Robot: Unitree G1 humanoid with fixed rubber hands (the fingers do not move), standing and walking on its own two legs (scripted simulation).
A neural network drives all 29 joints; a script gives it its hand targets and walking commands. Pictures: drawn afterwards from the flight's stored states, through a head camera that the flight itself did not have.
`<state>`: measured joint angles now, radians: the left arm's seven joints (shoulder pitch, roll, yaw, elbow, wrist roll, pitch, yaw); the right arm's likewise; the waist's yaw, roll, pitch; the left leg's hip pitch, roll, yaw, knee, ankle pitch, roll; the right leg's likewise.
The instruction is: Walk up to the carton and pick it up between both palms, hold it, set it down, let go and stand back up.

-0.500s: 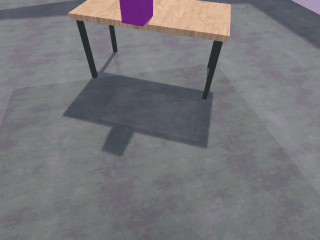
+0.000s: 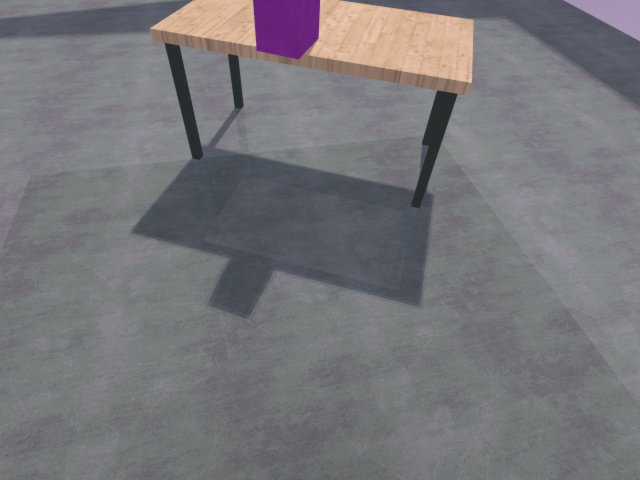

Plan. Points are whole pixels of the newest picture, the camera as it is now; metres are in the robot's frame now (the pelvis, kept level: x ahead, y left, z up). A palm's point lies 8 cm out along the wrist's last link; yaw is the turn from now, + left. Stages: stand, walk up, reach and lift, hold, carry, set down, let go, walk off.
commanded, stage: walk up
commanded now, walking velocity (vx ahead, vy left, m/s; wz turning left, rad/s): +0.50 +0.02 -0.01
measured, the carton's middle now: (288, 9) +1.58 +0.07 -0.02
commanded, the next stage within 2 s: none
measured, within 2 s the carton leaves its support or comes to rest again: neither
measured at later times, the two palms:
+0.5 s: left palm (212, 339) +0.36 +0.17 -0.13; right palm out of the picture +0.07 -0.27 -0.14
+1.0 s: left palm (156, 321) +0.40 +0.27 -0.14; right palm (414, 258) +0.54 -0.21 -0.13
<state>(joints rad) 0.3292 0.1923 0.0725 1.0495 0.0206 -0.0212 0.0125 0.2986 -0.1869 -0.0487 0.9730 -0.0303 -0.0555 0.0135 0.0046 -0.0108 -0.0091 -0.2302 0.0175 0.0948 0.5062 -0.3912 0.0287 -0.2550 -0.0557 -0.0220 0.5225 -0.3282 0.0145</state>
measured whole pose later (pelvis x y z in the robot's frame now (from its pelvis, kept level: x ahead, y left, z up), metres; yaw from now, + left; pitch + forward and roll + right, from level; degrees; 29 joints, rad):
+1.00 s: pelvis +0.44 +0.03 -0.01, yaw -1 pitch +0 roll -1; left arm 0.39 0.20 0.07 1.01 0.03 -0.06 -0.02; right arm 0.18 -0.20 -0.05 0.94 -0.04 -0.07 0.02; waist 0.06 -0.01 0.07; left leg -0.37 0.08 0.15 0.59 -0.22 0.03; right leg -0.34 -0.11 -0.04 1.12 -0.39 -0.01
